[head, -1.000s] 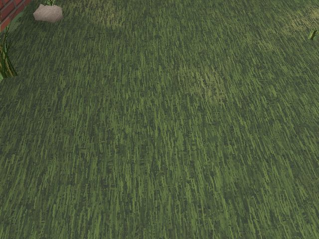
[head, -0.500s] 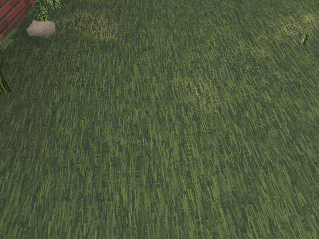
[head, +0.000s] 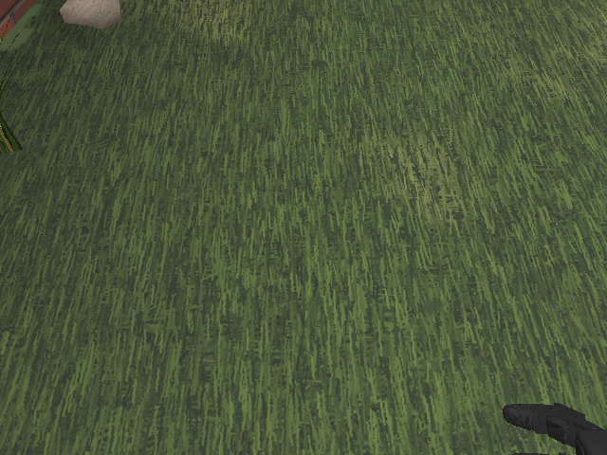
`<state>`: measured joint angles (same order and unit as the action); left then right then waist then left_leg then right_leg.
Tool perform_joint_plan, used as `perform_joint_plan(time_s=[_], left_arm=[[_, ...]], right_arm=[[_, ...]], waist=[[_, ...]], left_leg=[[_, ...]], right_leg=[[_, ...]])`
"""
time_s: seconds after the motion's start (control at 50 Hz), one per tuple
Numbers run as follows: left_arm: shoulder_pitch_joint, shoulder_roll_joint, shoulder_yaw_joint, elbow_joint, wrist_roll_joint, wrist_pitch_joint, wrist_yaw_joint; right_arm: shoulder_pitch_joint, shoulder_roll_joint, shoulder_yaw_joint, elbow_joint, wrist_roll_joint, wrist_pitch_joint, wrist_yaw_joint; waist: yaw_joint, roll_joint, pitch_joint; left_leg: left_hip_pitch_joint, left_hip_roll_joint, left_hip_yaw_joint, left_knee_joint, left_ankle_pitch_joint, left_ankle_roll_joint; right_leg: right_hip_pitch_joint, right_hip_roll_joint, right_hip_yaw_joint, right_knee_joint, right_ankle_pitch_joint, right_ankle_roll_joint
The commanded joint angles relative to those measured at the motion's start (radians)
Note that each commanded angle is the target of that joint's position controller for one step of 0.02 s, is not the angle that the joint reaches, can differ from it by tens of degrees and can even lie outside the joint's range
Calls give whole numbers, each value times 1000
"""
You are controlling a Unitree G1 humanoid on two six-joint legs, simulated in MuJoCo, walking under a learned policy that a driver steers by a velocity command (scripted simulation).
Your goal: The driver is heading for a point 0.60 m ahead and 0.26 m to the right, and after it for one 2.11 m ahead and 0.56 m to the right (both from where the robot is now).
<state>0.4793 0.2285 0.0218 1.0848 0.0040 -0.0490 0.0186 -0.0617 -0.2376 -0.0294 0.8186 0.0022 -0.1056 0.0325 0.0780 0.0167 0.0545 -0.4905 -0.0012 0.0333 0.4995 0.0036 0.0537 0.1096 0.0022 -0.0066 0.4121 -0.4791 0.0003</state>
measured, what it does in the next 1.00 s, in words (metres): walks ahead, turning right: right foot, then left foot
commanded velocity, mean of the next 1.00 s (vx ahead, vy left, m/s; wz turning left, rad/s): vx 0.13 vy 0.00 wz -0.50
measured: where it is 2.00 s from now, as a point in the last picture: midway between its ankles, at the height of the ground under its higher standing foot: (509, 446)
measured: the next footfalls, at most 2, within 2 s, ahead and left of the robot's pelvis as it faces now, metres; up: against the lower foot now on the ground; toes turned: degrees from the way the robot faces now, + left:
right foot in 0.48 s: +0.12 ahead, -0.13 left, +0.00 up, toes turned -18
left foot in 0.94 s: +0.27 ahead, +0.05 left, +0.00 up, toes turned -33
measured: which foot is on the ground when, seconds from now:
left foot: down 0.00-0.48, up 0.50-0.92, down 0.94-1.00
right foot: up 0.00-0.46, down 0.48-0.94, up 0.96-1.00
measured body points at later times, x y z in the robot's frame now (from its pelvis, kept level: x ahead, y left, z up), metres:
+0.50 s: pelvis +0.09 -0.02 +0.01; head +0.12 -0.06 +0.46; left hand +0.29 +0.23 -0.08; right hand +0.15 -0.33 -0.12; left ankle +0.14 +0.10 -0.71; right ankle +0.08 -0.12 -0.72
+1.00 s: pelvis +0.18 -0.04 +0.02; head +0.19 -0.04 +0.47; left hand +0.42 +0.14 -0.09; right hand +0.14 -0.35 -0.08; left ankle +0.24 +0.07 -0.72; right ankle +0.08 -0.12 -0.69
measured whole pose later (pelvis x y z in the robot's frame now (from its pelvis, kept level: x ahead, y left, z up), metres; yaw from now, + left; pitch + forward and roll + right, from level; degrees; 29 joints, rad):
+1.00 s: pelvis +0.18 -0.04 +0.02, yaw -32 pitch +3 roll +1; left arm 0.26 0.30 0.08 0.71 -0.03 -0.01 0.02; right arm 0.14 -0.30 -0.08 0.88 0.00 -0.10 0.01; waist 0.01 -0.04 -0.03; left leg -0.27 -0.02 -0.01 0.47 -0.25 0.01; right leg -0.35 0.08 0.16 0.78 -0.48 -0.04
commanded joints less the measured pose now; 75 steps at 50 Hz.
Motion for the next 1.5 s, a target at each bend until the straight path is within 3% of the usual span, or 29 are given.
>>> perform_joint_plan(time_s=[0.02,0.04,0.06,0.12,0.16,0.36,0.46,0.48,0.5,0.52,0.54,0.58,0.66,0.74,0.82,0.92,0.94,0.96,0.98,1.02,1.06,1.22,1.28,1.36,1.38,1.4,1.42,1.44,1.5], left_arm=[[166,-6,-18,-60,-3,-16,-4],[103,121,18,-57,-27,-17,-3],[-14,146,34,-100,-48,-9,4],[-35,98,50,-120,-27,49,34],[-31,76,58,-148,-24,74,42],[-266,121,79,-320,-18,93,2],[-228,148,97,-341,-12,92,-20],[-188,230,122,-341,-11,91,-7],[-188,357,145,-368,0,91,10],[-162,307,131,-376,27,66,2],[-203,290,124,-381,26,44,-1],[-309,241,114,-406,-13,31,7],[-299,221,101,-416,-12,37,19],[-257,234,106,-409,-28,37,28],[-256,253,109,-414,-18,28,18],[-298,205,89,-439,-22,31,11],[-319,153,73,-453,-19,28,10],[-302,69,51,-469,-21,22,5],[-321,130,62,-527,-41,9,5],[-299,216,87,-493,-34,7,-1],[-298,177,81,-486,-24,1,-10],[-455,67,31,-561,-20,-25,-42],[-496,87,35,-585,-30,-25,-57],[-231,190,92,-516,-23,-18,-52],[-64,236,112,-479,-17,-9,-36],[3,347,128,-465,0,-8,-29],[19,259,105,-468,3,-13,-30],[-55,217,86,-461,3,-21,-33],[-215,133,63,-452,4,-42,-40]], right_arm=[[407,-270,-67,57,-33,17,-14],[347,-204,-54,30,-14,28,-15],[228,-168,-42,8,0,31,-22],[97,-108,-25,16,-23,26,-23],[78,-116,-29,24,-38,24,-28],[106,-213,-65,34,-6,79,-84],[162,-206,-71,51,23,112,-74],[204,-161,-62,57,7,114,-66],[151,-112,-48,-6,-34,108,-59],[55,-151,-60,-24,-28,101,-59],[62,-165,-67,-24,0,102,-58],[103,-183,-78,9,-1,104,-73],[111,-158,-78,8,1,100,-73],[35,-141,-69,-14,9,82,-51],[23,-155,-70,-24,16,40,-26],[175,-170,-84,19,26,-5,-19],[283,-208,-97,44,18,-8,-27],[390,-270,-107,60,-2,-2,-39],[394,-321,-117,73,-17,-4,-28],[284,-193,-86,25,7,-4,-34],[280,-164,-71,23,2,-1,-37],[373,-204,-66,58,17,4,-34],[428,-233,-69,76,31,16,-29],[427,-245,-67,84,35,36,-34],[427,-206,-48,68,18,32,-35],[530,-64,-3,28,3,15,-24],[484,-149,-24,51,29,-5,-21],[401,-205,-45,11,59,-10,-18],[369,-167,-49,14,30,15,-26]], waist=[[-136,265,-534],[-154,122,-487],[-125,99,-295],[-36,72,-122],[-17,90,-95],[-67,61,-104],[-34,41,-121],[-43,-114,-122],[-72,-388,-104],[-7,-232,-172],[-40,-167,-167],[-83,-110,-151],[-94,-120,-170],[-47,-163,-120],[-34,-174,-84],[-124,-141,-93],[-169,-84,-127],[-175,114,-174],[-153,234,-90],[-131,148,15],[-125,111,23],[-169,81,26],[-170,93,43],[16,94,-132],[92,50,-246],[31,-252,-418],[68,-212,-478],[49,-182,-292],[-57,-120,-101]], left_leg=[[973,490,-556,27,738,318],[792,429,-522,-57,544,282],[623,384,-364,-102,413,234],[214,279,-141,-236,176,167],[122,271,-80,-285,103,192],[281,335,7,-302,-99,189],[319,295,83,-83,-85,64],[205,208,165,125,-206,-23],[-128,34,195,414,-628,-128],[-169,5,-6,607,-694,-123],[-193,18,-54,660,-613,-103],[-208,44,-86,627,-465,-92],[-137,12,-90,561,-353,-107],[-116,6,-99,281,-280,-112],[-6,-12,-94,116,-307,-96],[325,-9,-69,-117,-203,-45],[503,97,-157,-137,-236,-10],[665,301,-416,-214,-436,70],[613,441,-708,-307,-654,183],[557,352,-532,-320,-653,137],[512,296,-388,-338,-467,108],[411,209,-66,-368,-22,112],[455,258,-70,-357,25,109],[471,231,21,-2,556,52],[259,197,26,253,355,16],[-106,23,17,666,-341,-46],[-179,3,-158,812,-566,-35],[-265,52,-152,850,-504,-22],[-153,155,-132,711,-298,-21]], right_leg=[[-603,92,80,831,-250,27],[-596,43,173,918,-217,28],[-669,-4,110,914,-155,28],[-514,-87,72,817,-12,46],[-485,-82,44,774,18,46],[-528,-99,-19,404,159,28],[-347,-31,-65,63,306,-53],[-232,-122,96,-42,562,-109],[-109,-366,471,-56,864,-294],[-136,-385,500,-70,849,-376],[-140,-337,405,-73,825,-337],[-155,-266,312,-63,738,-239],[-177,-223,284,-62,765,-236],[-195,-194,376,-166,112,-233],[-267,-184,430,-173,26,-234],[-427,-97,457,-59,-35,-173],[-565,-45,401,85,-83,-127],[-754,77,211,404,-139,-59],[-957,54,172,555,-150,-53],[-1020,-34,168,684,11,-32],[-993,-64,161,691,136,-21],[-787,-71,-5,317,425,9],[-720,-54,-27,210,395,-20],[-289,40,-86,93,388,-119],[20,-74,39,135,382,-162],[335,-385,555,40,161,-316],[293,-426,747,-95,106,-327],[164,-392,566,-106,153,-274],[-179,-272,243,-204,313,-207]])
Over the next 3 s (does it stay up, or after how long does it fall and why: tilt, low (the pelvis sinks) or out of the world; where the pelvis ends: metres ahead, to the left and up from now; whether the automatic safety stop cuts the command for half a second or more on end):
stays up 0.62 -0.33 0.03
